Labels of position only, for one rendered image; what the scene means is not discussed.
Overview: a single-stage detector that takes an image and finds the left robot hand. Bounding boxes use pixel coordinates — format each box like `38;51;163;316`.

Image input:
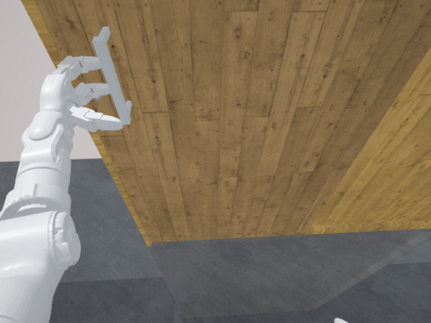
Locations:
40;55;123;133

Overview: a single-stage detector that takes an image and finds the wardrobe door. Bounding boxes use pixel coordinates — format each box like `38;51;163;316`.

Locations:
311;47;431;226
35;0;431;242

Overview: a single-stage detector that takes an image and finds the handle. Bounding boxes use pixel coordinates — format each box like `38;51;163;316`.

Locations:
92;26;132;125

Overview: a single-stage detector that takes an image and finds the left robot forearm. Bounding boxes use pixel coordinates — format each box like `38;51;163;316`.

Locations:
0;110;74;221

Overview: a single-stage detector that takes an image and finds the left robot upper arm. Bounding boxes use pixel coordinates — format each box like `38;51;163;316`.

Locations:
0;211;81;323

